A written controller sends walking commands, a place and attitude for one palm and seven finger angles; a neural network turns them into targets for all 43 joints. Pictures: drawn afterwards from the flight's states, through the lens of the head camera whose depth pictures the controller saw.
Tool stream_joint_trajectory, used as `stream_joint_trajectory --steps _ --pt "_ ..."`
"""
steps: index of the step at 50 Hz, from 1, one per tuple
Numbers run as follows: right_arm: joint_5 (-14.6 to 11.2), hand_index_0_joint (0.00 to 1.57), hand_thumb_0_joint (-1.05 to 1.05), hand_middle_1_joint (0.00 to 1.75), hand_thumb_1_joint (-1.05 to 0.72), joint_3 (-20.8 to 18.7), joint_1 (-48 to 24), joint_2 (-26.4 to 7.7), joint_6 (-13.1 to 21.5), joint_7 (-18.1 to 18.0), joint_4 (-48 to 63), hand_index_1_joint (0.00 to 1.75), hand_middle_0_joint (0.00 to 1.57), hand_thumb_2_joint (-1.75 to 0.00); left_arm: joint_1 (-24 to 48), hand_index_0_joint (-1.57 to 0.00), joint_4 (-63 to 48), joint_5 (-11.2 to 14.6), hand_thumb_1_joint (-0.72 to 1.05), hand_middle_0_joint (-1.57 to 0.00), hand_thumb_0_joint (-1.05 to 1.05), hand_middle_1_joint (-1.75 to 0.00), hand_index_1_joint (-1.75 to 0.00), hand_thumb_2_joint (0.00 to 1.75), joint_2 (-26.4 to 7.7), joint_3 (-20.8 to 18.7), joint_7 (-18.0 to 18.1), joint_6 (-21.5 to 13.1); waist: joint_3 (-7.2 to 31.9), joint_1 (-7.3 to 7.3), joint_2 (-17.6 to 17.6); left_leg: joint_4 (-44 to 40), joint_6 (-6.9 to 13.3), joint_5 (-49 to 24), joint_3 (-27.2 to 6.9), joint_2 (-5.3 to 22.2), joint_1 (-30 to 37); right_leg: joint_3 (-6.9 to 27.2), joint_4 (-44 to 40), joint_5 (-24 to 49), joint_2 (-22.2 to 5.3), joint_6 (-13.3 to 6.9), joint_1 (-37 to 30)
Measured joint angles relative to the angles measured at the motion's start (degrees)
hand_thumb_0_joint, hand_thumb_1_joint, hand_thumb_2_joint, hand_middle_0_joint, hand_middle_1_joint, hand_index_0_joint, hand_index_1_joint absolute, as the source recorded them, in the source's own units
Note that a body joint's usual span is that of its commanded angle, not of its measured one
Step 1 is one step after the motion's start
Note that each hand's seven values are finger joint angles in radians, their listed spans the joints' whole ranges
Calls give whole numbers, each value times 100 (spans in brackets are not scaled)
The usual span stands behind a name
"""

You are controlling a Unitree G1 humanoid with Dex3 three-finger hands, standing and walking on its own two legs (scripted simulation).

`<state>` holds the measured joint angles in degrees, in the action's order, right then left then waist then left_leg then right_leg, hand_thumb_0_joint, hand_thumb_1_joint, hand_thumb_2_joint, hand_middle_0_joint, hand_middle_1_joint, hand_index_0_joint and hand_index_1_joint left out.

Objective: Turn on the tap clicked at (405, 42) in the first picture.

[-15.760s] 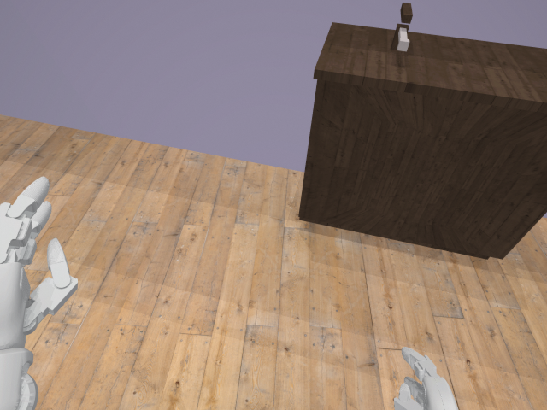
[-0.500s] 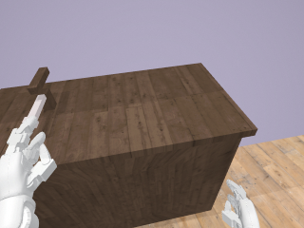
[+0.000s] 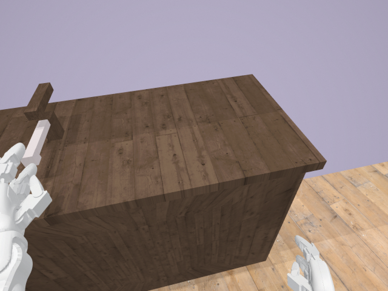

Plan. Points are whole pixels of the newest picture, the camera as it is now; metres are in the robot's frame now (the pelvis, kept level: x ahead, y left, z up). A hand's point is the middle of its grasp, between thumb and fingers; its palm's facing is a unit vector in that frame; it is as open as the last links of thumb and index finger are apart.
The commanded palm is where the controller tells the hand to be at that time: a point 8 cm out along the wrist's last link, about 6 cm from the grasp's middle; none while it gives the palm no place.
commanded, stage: reach beside the lever's end, fingers flat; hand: left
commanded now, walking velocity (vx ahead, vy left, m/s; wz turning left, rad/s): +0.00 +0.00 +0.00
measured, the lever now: (30, 158) +0.33 +0.41 +0.11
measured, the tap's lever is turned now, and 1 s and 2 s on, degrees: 0 0 2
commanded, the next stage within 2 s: none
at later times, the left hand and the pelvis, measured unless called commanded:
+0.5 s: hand (25, 185) +0.24 +0.35 +0.14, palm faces +0.58 -0.81 -0.10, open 7.6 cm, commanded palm +0.20 +0.39 +0.13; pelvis -0.01 +0.01 +0.00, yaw +0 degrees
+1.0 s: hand (20, 174) +0.28 +0.40 +0.12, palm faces +0.57 -0.81 -0.11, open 8.4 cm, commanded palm +0.24 +0.44 +0.12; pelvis -0.01 +0.02 +0.00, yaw +0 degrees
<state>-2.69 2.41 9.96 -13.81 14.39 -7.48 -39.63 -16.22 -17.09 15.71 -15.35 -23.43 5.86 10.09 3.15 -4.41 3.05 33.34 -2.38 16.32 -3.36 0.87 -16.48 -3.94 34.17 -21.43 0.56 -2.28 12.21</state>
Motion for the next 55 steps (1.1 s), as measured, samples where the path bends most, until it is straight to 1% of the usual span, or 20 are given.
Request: stream_joint_trajectory --steps 5,10,15,19,26,33,38,42,46,49,55 --pt "3 20 2 30 -90 -21 9 8 -72 5 -28 30 20 -90 169 -20 360 -12 89 -20 1 -28 -28 90 -125 -225 1 -23 -15 20 -48 -30 13 -22 23 2 -15 23 -37 34 0 11 20" --pt "-7 20 2 30 -90 -53 27 -20 -83 11 -59 30 20 -90 300 -19 666 -22 89 -20 1 -27 -27 90 -221 -443 -109 -225 -37 22 -54 -11 32 -26 23 -2 -40 22 -65 64 -3 29 22" --pt "-37 20 2 30 -90 -67 18 -61 -28 -15 -109 30 20 -90 515 -19 984 1 89 -19 1 -26 -26 90 -222 -467 -286 -419 -83 15 -18 10 66 -49 11 -37 -76 8 -66 91 -36 62 38" --pt "-44 20 2 30 -90 -45 -28 -46 -22 -49 -159 30 20 -90 829 -19 1376 -17 89 -19 1 -25 -25 90 -280 -460 -373 -453 -123 29 -30 -4 84 -97 3 -63 -127 -1 -60 121 -62 80 92" --pt "-25 21 2 30 -90 -14 -39 -5 -79 -45 -176 30 20 -90 1430 -18 2174 -123 89 -18 1 -23 -23 90 -559 -681 -420 -540 -142 105 -81 -2 91 -145 3 -53 -242 0 -79 182 -52 84 201" --pt "-58 21 2 30 -90 -40 99 -93 -144 -32 -173 30 20 -90 1939 -17 3080 -173 89 -18 1 -22 -22 90 -891 -920 -695 -681 -130 182 -56 72 113 -130 -3 -43 -400 -5 -87 212 -38 102 319" --pt "-55 21 2 30 -90 -79 223 -176 -156 -18 -184 30 20 -90 2214 -17 3527 -233 89 -17 1 -20 -20 90 -967 -936 -823 -855 -157 227 -48 131 137 -117 -1 -56 -539 -4 -57 213 -50 124 444" --pt "-27 21 2 30 -90 -111 314 -178 -196 13 -192 30 20 -90 2384 -17 3824 -299 89 -17 1 -19 -19 91 -1038 -1070 -870 -1051 -149 290 -91 177 144 -96 13 -50 -655 12 -23 204 -46 131 560" --pt "-6 21 2 30 -90 -153 452 -181 -250 44 -194 30 20 -90 2343 -16 3957 -309 83 -17 0 -18 -18 92 -1055 -1181 -1028 -1274 -104 287 -88 225 148 -63 8 -41 -719 8 -10 190 -35 133 606" --pt "-10 21 2 30 -90 -147 495 -171 -308 45 -213 30 20 -90 2387 -16 4191 -299 78 -16 -2 -18 -18 91 -1160 -1285 -1180 -1362 -62 308 -88 267 143 -43 -9 -35 -767 -8 19 171 -27 129 643" --pt "-14 21 2 30 -90 -127 511 -181 -355 32 -210 30 20 -90 2694 -16 4788 -332 68 -16 -4 -16 -16 87 -1392 -1430 -1420 -1505 -58 318 -57 355 120 -52 -72 -24 -910 -68 101 165 -10 103 765"
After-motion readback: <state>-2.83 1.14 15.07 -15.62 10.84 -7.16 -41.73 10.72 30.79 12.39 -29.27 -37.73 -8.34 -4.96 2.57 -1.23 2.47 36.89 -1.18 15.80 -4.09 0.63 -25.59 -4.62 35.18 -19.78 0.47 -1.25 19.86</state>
